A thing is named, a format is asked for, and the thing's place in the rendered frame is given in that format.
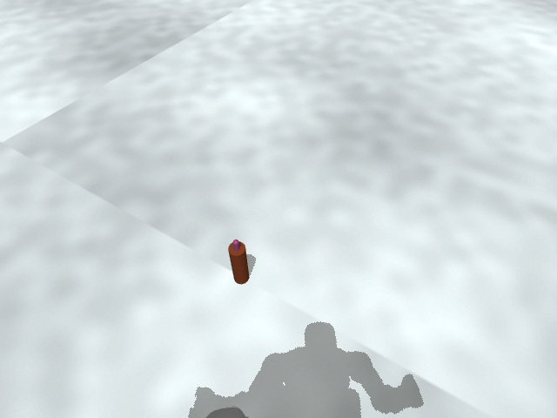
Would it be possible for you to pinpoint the bottle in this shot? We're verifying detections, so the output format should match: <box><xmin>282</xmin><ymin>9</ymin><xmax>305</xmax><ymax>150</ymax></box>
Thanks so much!
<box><xmin>228</xmin><ymin>239</ymin><xmax>249</xmax><ymax>284</ymax></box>

